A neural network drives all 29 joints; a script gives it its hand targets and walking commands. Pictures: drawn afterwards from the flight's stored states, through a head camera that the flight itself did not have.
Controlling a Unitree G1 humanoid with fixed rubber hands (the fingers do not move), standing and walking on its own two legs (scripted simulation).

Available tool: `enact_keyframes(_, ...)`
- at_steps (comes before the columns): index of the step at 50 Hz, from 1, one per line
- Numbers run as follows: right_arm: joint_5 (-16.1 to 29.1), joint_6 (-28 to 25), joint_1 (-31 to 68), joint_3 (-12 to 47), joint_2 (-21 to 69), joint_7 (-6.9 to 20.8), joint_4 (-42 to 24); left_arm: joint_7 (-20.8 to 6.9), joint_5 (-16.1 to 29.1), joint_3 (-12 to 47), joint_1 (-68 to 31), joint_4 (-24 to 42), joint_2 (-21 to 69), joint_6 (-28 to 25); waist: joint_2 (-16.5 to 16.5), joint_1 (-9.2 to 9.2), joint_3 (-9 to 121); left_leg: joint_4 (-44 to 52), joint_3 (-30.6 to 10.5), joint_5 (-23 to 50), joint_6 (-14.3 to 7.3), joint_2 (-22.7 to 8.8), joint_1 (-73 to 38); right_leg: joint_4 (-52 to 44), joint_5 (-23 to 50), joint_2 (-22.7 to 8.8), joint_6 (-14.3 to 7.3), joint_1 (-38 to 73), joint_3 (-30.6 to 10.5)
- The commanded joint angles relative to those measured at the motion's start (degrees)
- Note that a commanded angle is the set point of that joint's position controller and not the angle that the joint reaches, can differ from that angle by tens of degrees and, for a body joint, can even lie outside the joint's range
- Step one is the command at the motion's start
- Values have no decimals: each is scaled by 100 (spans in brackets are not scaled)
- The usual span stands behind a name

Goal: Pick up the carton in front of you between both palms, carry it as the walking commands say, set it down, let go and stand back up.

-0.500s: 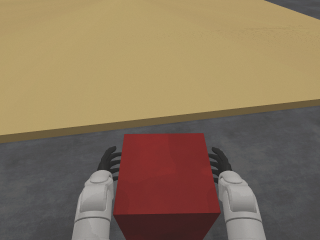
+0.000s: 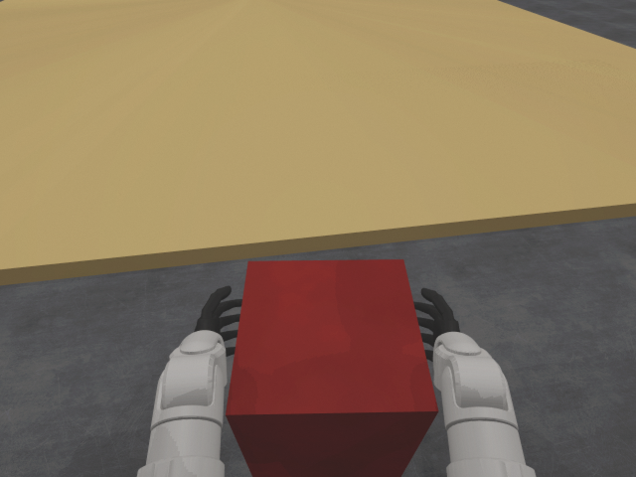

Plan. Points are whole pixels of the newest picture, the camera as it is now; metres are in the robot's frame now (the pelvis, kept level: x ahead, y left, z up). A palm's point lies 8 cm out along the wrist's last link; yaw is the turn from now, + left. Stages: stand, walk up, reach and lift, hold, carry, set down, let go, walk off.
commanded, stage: carry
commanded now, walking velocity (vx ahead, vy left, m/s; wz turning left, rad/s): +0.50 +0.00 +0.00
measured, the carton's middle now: (326, 373) +0.29 +0.00 -0.02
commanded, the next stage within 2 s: none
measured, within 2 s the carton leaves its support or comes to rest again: neither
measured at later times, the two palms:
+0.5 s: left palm (218, 256) +0.43 +0.16 +0.08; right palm (418, 252) +0.43 -0.14 +0.08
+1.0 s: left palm (219, 148) +0.74 +0.21 +0.09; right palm (362, 149) +0.73 -0.09 +0.10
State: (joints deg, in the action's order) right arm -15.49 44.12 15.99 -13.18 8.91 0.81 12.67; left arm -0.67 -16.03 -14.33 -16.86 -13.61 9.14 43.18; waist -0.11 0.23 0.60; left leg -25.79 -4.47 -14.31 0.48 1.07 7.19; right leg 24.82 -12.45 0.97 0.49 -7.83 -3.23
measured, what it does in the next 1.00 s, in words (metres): walks ahead: right foot, then left foot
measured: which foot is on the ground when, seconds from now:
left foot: down 0.00-0.38, up 0.40-0.70, down 0.72-1.00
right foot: down 0.00-0.16, up 0.18-0.34, down 0.36-0.74, up 0.76-1.00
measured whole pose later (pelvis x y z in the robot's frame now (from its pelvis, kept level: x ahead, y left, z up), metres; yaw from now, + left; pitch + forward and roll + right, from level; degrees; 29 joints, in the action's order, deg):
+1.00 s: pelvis +0.46 +0.07 +0.01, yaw +1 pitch +5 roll -2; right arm -4.9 68.8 9.5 -6.9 7.7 -5.2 -20.8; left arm 5.6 -6.1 -6.6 -10.9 20.4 7.9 69.0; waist 0.0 1.8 4.4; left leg -17.2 13.5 -13.8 -2.8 -2.4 8.9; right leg 48.7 -11.3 -5.9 0.0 -35.6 6.5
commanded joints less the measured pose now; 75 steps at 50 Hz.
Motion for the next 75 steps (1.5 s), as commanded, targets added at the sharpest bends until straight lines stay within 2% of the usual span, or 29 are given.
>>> enact_keyframes(1, 1636, -156, 3314, 3413, 5131, 1195, -546, -1242, 1595, 3402, -3041, 425, 5088, -53, 368, -50, 1108, 102, 109, -2389, -108, -287, 1066, -805, -3224, -804, -244, -398, -565)
enact_keyframes(4, 1963, 50, 3349, 3774, 5111, 1125, -870, -1093, 1789, 3703, -2870, 773, 5011, 163, 829, -61, 1492, -714, 788, -826, -4, -4, 1098, -1020, -2389, -1239, -545, -305, -1092)
enact_keyframes(6, 2242, 308, 3269, 4055, 5053, 1088, -1128, -984, 1948, 3958, -2787, 1186, 4837, 463, 583, -31, 1736, -42, 848, -928, -62, -49, 496, -716, -2404, -1078, -515, -711, -654)
enact_keyframes(7, 2325, 468, 3285, 4105, 4962, 1068, -1252, -958, 2067, 4084, -2888, 1361, 4815, 646, 212, -29, 1664, 356, 442, -1383, -149, -321, 254, -290, -2466, -846, -376, -1090, -255)
enact_keyframes(9, 2436, 830, 3074, 4143, 4738, 983, -1392, -915, 2317, 4323, -3052, 1608, 4737, 1014, -1434, 122, 1221, 1606, -1889, -2549, -751, -1719, -575, 1780, -1705, -146, 50, -2758, 868)
enact_keyframes(10, 2426, 1013, 2986, 4169, 4629, 913, -1443, -916, 2497, 4439, -3153, 1671, 4721, 1191, -1405, 152, 907, 1716, -2471, -2088, -1065, -2076, -707, 1907, -1646, -284, -16, -3357, 779)
enact_keyframes(12, 2578, 1334, 3010, 4296, 4527, 792, -1934, -947, 2921, 4678, -3168, 1850, 4858, 1477, -830, 167, 1097, 1439, -1871, -795, -1154, -1977, -832, 1615, -1576, -403, -106, -3209, 751)
enact_keyframes(17, 3039, 1974, 2632, 4634, 4727, 717, -2885, -837, 3293, 4799, -2439, 2482, 5034, 2043, -825, 61, 1839, 513, 111, 39, -622, -1116, 3, -346, -21, 75, 30, -643, 1562)
enact_keyframes(18, 3062, 2082, 2376, 4654, 4762, 730, -2942, -818, 3271, 4772, -2290, 2598, 5041, 2150, -561, 52, 2055, 20, 404, -7, -500, -982, 752, -472, 132, -126, -33, 565, 1403)
enact_keyframes(19, 3088, 2184, 2268, 4662, 4746, 763, -3026, -795, 3225, 4703, -2035, 2666, 4973, 2257, 91, -52, 2342, -1014, 761, -332, -287, -802, 1680, -698, -505, -902, -227, 1736, 465)
enact_keyframes(20, 3199, 2310, 2377, 4739, 4766, 819, -3229, -769, 3034, 4593, -1815, 2665, 4754, 2317, 1534, -152, 2247, -2364, 1234, -1154, 8, -368, 3324, -1107, -1156, -2233, -889, 2471, -1684)
enact_keyframes(21, 3292, 2407, 2594, 4781, 4787, 871, -3312, -735, 2925, 4549, -1786, 2724, 4796, 2374, 1569, -183, 1903, -2943, 942, -1676, -105, -334, 4123, -1208, -725, -2787, -1424, 2461, -2508)
enact_keyframes(24, 3423, 2489, 2432, 4790, 5019, 962, -3374, -711, 3036, 4748, -2006, 3396, 5182, 2515, 322, -184, 1715, -3246, 652, -1247, -161, -828, 4172, -1277, -294, -2518, -1190, 1829, -1494)
enact_keyframes(28, 3415, 2538, 2337, 4785, 4975, 837, -3580, -777, 3380, 4891, -2190, 3728, 5030, 2628, 624, -144, 1525, -1689, 1146, -135, 5, -623, 3174, -1486, 290, -1755, -783, 1111, 100)
enact_keyframes(32, 3134, 2645, 1919, 4630, 4710, 708, -3549, -840, 3417, 4880, -1907, 3663, 4740, 2766, 949, -144, 1367, -561, 1677, 693, -60, -333, 2052, -1198, 941, -1547, -571, 649, 811)
enact_keyframes(35, 3037, 2708, 1781, 4526, 4621, 709, -3420, -867, 3422, 4863, -1936, 3643, 4602, 2845, 589, -6, 1664, -173, 2190, 591, -192, -25, 80, 307, 1579, -1215, -263, -129, 1514)
enact_keyframes(36, 3003, 2720, 1722, 4467, 4581, 711, -3352, -877, 3400, 4841, -1935, 3615, 4516, 2869, 249, 89, 1988, -129, 1630, 234, -257, -421, -1046, 1359, 1263, -1044, -94, -808, 1626)
enact_keyframes(37, 2927, 2718, 1686, 4397, 4474, 716, -3279, -891, 3404, 4856, -2065, 3675, 4460, 2917, -1114, 159, 2265, 874, -1074, -1228, -751, -2010, -1698, 3056, 15, -561, 211, -1920, 1635)
enact_keyframes(38, 2924, 2699, 1796, 4378, 4558, 721, -3192, -902, 3451, 4868, -2240, 3658, 4538, 2953, -1755, 152, 2260, 1460, -2643, -1006, -1317, -2735, -2276, 4175, -1546, -161, 188, -3196, 1107)
enact_keyframes(41, 3132, 2587, 2166, 4597, 5174, 760, -3520, -967, 3495, 4906, -2340, 3648, 5000, 2807, -283, 112, 2101, 1215, -1302, 384, -1064, -2391, -1495, 4671, -924, -925, -130, -3434, 395)
enact_keyframes(42, 3217, 2535, 2350, 4699, 5299, 782, -3650, -957, 3457, 4944, -2367, 3683, 5075, 2743, -189, 86, 2051, 1288, -790, 615, -896, -2233, -1183, 4281, -603, -1020, -145, -3221, 372)
enact_keyframes(46, 3426, 2453, 2330, 4882, 5203, 863, -3782, -816, 3229, 4960, -2022, 3600, 5158, 2561, -620, 62, 2005, 1443, 266, 1123, -788, -1831, -1135, 3107, -133, -775, -69, -3050, 797)
enact_keyframes(55, 3214, 2578, 1763, 4713, 4714, 925, -3528, -762, 3061, 4851, -1634, 3541, 4813, 2692, -878, 131, 1081, 1311, 1282, 2475, -628, -1504, -1238, 523, 1097, -443, -199, -2497, 1569)
enact_keyframes(59, 3180, 2614, 1972, 4739, 4654, 891, -3635, -852, 3167, 4761, -1664, 3501, 4748, 2718, -514, -114, 1759, -1030, 1914, 3105, -222, -1081, -281, 185, 374, -61, -296, 381, 1941)
enact_keyframes(60, 3210, 2634, 2129, 4752, 4611, 882, -3748, -866, 3163, 4725, -1749, 3565, 4646, 2721, 381, -202, 2135, -2510, 1788, 1642, -4, -847, 898, -304, -809, -1279, -538, 1468, 96)
enact_keyframes(61, 3281, 2666, 2435, 4839, 4638, 852, -4011, -891, 3186, 4726, -1913, 3472, 4689, 2678, 1965, -199, 2456, -4140, 1449, -880, 198, -41, 2718, -1052, -1176, -2641, -1341, 2652, -2518)
enact_keyframes(62, 3293, 2655, 2576, 4849, 4647, 842, -4023, -890, 3330, 4759, -1935, 3623, 4823, 2666, 1606, -179, 2361, -4908, 684, -1244, -7, -228, 3177, -1270, -443, -2618, -1421, 2401, -2614)
enact_keyframes(65, 3358, 2580, 2662, 4855, 4910, 788, -4169, -849, 3489, 4900, -2403, 4103, 5092, 2635, 175, -111, 2273, -4518, 408, -428, -233, -856, 3048, -1032, 1142, -2201, -1024, 1531, -928)
enact_keyframes(75, 3182, 2804, 3487, 4690, 3925, 466, -3879, -769, 3571, 4765, -3349, 3913, 3760, 2941, 707, -223, 1547, -1539, 1258, 774, -147, -539, 3189, -1120, 1765, -1459, -932, 1280, 857)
